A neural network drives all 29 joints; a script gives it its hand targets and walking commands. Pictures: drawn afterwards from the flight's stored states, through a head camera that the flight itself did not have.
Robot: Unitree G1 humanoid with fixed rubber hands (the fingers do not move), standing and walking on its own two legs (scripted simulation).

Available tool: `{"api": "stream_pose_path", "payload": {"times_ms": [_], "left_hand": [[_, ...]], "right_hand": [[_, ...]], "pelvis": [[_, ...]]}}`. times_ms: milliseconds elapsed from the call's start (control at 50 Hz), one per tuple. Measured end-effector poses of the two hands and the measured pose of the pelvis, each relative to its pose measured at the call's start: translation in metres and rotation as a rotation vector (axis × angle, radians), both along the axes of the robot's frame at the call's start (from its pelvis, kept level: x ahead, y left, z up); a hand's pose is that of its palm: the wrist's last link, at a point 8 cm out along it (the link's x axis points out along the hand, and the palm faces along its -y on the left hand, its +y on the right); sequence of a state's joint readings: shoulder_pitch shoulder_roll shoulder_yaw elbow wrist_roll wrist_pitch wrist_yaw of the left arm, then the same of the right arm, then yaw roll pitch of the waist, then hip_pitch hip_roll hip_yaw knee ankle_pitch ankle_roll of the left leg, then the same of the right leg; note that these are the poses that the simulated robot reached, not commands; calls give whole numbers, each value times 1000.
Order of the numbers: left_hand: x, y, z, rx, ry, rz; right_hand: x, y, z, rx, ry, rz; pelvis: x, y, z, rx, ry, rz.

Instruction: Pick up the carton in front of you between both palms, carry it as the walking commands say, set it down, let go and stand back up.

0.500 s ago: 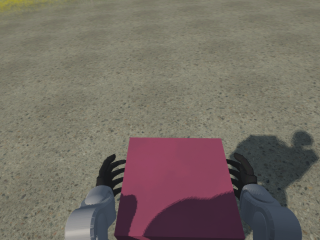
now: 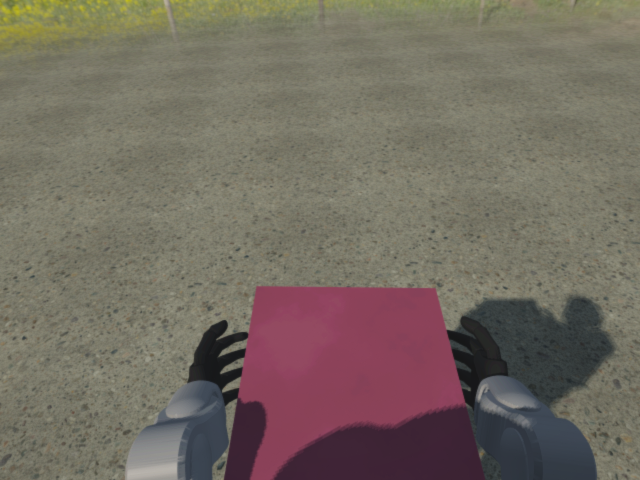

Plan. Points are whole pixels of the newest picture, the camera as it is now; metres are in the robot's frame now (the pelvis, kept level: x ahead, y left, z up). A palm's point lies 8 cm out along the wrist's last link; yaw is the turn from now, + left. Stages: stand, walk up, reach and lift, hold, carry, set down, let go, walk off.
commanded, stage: carry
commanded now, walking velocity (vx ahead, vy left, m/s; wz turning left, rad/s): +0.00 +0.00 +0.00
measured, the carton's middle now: (343, 417) +0.23 +0.00 +0.02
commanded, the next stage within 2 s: hold in 1.20 s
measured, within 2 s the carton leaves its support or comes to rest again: neither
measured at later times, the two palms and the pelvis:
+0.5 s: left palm (213, 394) +0.24 +0.15 +0.06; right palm (471, 390) +0.24 -0.15 +0.06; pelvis -0.02 +0.00 +0.00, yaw +0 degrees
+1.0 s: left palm (221, 385) +0.26 +0.15 +0.04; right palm (466, 382) +0.26 -0.15 +0.04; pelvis -0.03 +0.00 +0.00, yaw +0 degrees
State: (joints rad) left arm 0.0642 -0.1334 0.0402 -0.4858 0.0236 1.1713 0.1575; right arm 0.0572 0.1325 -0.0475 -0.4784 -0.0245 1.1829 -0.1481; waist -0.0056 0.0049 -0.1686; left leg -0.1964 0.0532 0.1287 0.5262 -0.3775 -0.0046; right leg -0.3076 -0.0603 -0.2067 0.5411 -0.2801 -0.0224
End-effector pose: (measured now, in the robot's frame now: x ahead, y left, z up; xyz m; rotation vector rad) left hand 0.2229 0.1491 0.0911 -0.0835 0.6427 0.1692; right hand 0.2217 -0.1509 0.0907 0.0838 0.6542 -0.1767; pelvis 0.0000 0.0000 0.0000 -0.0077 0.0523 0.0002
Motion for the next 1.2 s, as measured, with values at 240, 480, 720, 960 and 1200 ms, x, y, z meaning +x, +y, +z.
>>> {"api": "stream_pose_path", "payload": {"times_ms": [240, 480, 720, 960, 1200], "left_hand": [[7, 5, -13, 30, 38, -12], [14, 3, -30, 70, 53, -52], [27, 2, -57, 112, 51, -81], [35, 0, -47, 104, -6, -73], [32, 1, -49, 105, 18, -74]], "right_hand": [[9, 6, -14, -27, 38, 31], [15, 5, -31, -70, 57, 56], [27, 3, -58, -103, 53, 77], [35, 1, -49, -95, -4, 69], [33, 2, -51, -98, 20, 75]], "pelvis": [[-3, 4, 0, 0, -12, -1], [-19, 4, 3, 3, -21, -3], [-33, 3, 4, 7, -18, -4], [-35, 1, 2, 7, -10, -2], [-34, 1, 2, 6, -14, -3]]}}
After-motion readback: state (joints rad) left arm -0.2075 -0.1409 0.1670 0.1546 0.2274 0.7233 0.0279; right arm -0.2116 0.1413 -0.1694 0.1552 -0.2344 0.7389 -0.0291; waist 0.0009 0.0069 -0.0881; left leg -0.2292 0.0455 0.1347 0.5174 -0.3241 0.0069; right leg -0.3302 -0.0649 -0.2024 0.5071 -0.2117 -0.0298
